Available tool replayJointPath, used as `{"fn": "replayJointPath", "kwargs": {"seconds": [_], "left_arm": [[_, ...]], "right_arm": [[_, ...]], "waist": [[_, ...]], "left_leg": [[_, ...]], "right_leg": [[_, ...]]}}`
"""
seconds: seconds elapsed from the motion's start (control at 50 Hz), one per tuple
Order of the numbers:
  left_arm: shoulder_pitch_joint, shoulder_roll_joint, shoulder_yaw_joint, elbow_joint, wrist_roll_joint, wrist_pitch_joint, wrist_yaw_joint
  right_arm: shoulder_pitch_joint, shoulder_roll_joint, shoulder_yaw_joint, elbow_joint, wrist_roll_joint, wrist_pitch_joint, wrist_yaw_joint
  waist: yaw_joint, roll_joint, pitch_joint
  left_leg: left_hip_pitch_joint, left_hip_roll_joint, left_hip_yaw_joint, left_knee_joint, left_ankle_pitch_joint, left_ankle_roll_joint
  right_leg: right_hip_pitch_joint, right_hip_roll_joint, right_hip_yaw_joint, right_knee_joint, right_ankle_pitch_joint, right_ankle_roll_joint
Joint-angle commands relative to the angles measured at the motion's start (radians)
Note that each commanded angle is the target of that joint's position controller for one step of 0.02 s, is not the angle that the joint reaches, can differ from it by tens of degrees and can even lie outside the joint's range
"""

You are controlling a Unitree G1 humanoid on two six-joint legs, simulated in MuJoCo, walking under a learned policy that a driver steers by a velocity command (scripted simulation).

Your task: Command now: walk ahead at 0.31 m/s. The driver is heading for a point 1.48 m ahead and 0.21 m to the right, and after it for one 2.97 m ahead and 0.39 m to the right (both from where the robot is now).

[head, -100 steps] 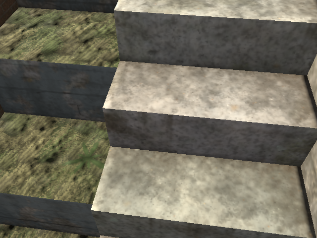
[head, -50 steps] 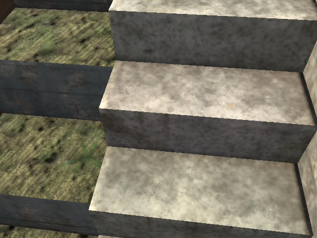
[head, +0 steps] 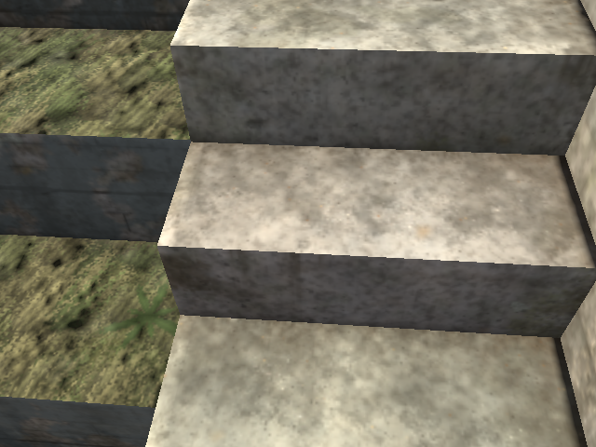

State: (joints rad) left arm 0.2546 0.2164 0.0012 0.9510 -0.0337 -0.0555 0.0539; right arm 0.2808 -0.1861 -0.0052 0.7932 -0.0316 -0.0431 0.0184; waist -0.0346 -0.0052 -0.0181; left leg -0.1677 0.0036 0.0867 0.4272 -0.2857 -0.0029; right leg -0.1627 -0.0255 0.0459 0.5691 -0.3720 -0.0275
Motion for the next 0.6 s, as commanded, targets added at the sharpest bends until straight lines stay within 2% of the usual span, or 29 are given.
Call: {"fn": "replayJointPath", "kwargs": {"seconds": [0.02, 0.06, 0.08, 0.1, 0.16, 0.26, 0.36, 0.5, 0.6], "left_arm": [[0.007, 0.104, 0.008, -0.071, -0.002, -0.022, 0.001], [-0.001, 0.087, -0.002, -0.079, 0.008, -0.018, -0.001], [0.007, 0.101, -0.001, -0.08, 0.012, -0.013, 0.004], [0.006, 0.109, 0.0, -0.08, 0.019, -0.008, 0.007], [-0.003, 0.122, 0.003, -0.078, 0.023, 0.0, 0.009], [-0.03, 0.129, 0.006, -0.082, 0.029, 0.0, 0.004], [-0.051, 0.134, 0.006, -0.088, 0.025, -0.003, -0.005], [-0.049, 0.146, 0.007, -0.088, 0.025, 0.005, -0.003], [-0.04, 0.151, 0.01, -0.09, 0.026, 0.017, 0.008]], "right_arm": [[0.052, -0.092, -0.014, -0.037, 0.003, -0.002, -0.011], [0.003, -0.078, 0.0, -0.038, -0.002, 0.0, -0.015], [-0.023, -0.083, 0.0, -0.034, 0.001, -0.002, -0.014], [-0.027, -0.087, 0.0, -0.032, 0.005, -0.003, -0.011], [-0.024, -0.099, -0.001, -0.021, 0.009, -0.004, -0.008], [-0.044, -0.096, 0.0, -0.019, 0.003, 0.008, -0.005], [-0.072, -0.103, -0.003, -0.027, 0.002, 0.017, -0.006], [-0.082, -0.113, -0.005, -0.036, 0.003, 0.026, -0.007], [-0.083, -0.125, -0.007, -0.051, 0.002, 0.029, -0.012]], "waist": [[-0.017, 0.002, -0.061], [0.011, 0.01, -0.045], [0.02, 0.026, -0.042], [0.021, 0.029, -0.05], [0.015, 0.027, -0.056], [0.013, -0.001, -0.056], [0.013, 0.016, -0.064], [0.014, 0.013, -0.068], [0.02, 0.017, -0.07]], "left_leg": [[0.192, 0.107, -0.079, -0.026, 0.682, 0.095], [0.174, 0.113, -0.069, -0.034, 0.744, 0.076], [0.158, 0.108, -0.065, -0.028, 0.747, 0.072], [0.155, 0.109, -0.067, -0.029, 0.742, 0.069], [0.15, 0.109, -0.072, -0.025, 0.719, 0.066], [0.128, 0.101, -0.071, 0.004, 0.62, 0.063], [0.141, 0.105, -0.07, 0.018, 0.642, 0.059], [0.14, 0.113, -0.074, 0.015, 0.634, 0.058], [0.137, 0.12, -0.076, 0.0, 0.638, 0.06]], "right_leg": [[-0.06, -0.056, 0.012, 0.031, 0.694, -0.057], [-0.037, -0.059, 0.024, -0.021, 0.656, -0.029], [-0.016, -0.058, 0.024, -0.036, 0.682, -0.017], [0.006, -0.06, 0.022, -0.046, 0.705, -0.01], [0.035, -0.065, 0.013, -0.045, 0.779, -0.001], [0.05, -0.076, 0.008, -0.053, 0.867, 0.0], [0.035, -0.076, 0.008, -0.048, 0.839, 0.002], [0.036, -0.081, 0.007, -0.046, 0.81, 0.001], [0.035, -0.083, -0.001, -0.052, 0.763, 0.004]]}}
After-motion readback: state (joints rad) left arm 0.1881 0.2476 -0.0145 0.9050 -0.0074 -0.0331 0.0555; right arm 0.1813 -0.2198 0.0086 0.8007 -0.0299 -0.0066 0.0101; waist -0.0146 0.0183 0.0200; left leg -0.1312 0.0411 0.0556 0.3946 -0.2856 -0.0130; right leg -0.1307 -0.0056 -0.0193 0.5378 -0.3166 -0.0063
